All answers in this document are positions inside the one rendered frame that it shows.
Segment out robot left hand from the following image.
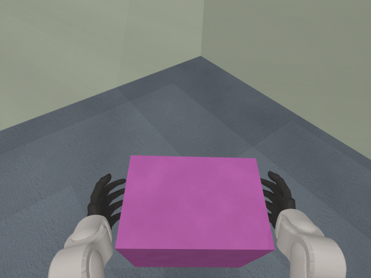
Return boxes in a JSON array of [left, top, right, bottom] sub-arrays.
[[87, 174, 126, 229]]

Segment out robot right forearm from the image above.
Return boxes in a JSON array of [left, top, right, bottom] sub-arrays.
[[275, 209, 347, 278]]

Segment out carton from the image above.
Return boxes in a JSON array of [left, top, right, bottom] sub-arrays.
[[115, 155, 275, 268]]

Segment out robot left forearm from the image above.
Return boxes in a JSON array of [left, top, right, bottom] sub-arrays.
[[48, 215, 114, 278]]

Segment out robot right hand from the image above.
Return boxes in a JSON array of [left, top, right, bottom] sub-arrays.
[[260, 171, 296, 229]]

